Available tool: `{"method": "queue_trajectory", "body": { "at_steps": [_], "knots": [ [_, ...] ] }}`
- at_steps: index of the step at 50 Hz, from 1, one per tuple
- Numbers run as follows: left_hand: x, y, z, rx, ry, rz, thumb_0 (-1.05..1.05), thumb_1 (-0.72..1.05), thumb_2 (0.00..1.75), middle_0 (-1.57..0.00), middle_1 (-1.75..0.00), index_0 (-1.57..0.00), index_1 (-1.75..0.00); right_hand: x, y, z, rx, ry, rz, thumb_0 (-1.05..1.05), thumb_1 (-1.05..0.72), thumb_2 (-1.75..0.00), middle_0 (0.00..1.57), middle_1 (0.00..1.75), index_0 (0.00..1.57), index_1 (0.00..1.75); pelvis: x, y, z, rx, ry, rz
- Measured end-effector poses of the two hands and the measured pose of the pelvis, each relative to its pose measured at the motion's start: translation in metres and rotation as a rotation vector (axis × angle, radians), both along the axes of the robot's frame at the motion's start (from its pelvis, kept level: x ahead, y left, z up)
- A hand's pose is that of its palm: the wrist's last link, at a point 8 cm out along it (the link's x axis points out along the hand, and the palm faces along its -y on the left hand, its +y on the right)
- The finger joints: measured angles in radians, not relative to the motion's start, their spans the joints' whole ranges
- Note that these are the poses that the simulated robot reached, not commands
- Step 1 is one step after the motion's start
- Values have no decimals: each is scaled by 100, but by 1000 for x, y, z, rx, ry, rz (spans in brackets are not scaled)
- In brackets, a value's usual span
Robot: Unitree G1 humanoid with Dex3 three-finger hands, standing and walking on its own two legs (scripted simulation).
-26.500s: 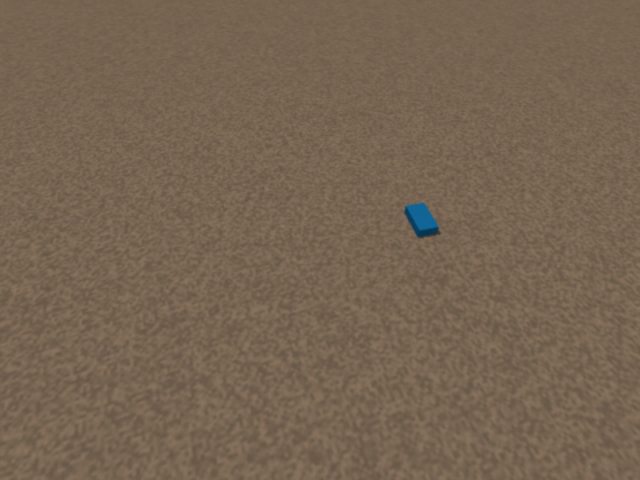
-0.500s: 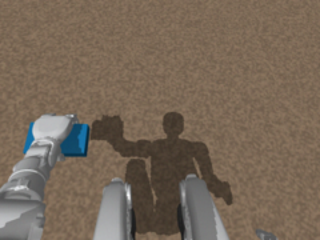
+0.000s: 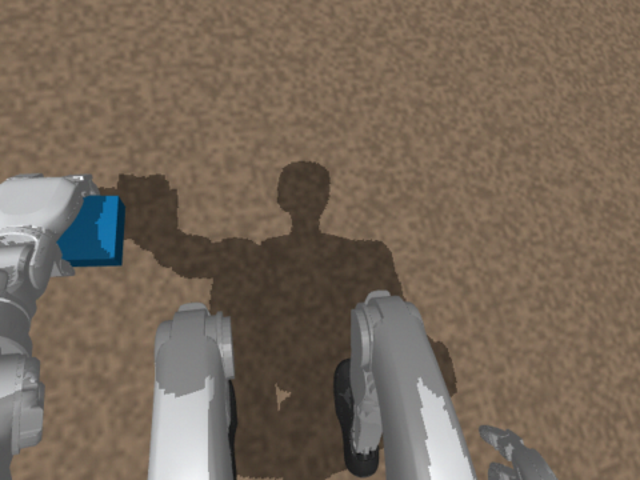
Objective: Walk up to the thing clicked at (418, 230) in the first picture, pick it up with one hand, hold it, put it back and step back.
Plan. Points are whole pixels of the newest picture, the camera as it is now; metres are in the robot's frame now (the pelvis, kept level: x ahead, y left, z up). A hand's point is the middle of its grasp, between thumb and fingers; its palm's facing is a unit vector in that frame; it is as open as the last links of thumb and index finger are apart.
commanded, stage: crouch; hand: left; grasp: from above
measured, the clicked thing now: (56, 231) +0.42 +0.33 -0.18
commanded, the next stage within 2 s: lower in 0.54 s
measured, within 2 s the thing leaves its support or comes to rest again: neither
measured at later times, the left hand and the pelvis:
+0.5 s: hand (72, 241) +0.42 +0.33 -0.23, palm faces -0.46 -0.06 -0.89, open 11.2 cm; pelvis -0.01 +0.00 -0.07, yaw -2 degrees
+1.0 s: hand (85, 249) +0.42 +0.33 -0.29, palm faces -0.47 -0.10 -0.88, open 11.2 cm; pelvis +0.00 +0.00 -0.10, yaw -4 degrees
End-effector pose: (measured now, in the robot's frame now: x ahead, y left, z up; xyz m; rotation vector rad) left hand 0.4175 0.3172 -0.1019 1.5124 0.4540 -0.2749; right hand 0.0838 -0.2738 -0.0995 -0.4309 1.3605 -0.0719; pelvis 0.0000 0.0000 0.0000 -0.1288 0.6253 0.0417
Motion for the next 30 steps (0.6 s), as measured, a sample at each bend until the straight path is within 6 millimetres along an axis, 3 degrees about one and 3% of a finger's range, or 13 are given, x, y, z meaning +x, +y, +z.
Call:
{"method": "queue_trajectory", "body": {
  "at_steps": [16,30],
  "knots": [
    [4,8,-51,-9,21,-8,-2,-16,63,-52,-65,-59,-59,-26,-4,-40,-10,63,-10,0,-90,-90,20,29,21,30,-5,0,-48,-10,-31,-14],
    [10,12,-79,-11,16,0,-2,-16,63,-51,-65,-59,-60,-27,0,-67,-3,69,1,0,-90,-90,20,29,21,30,-5,-1,-76,-16,-52,-25]
  ]
}}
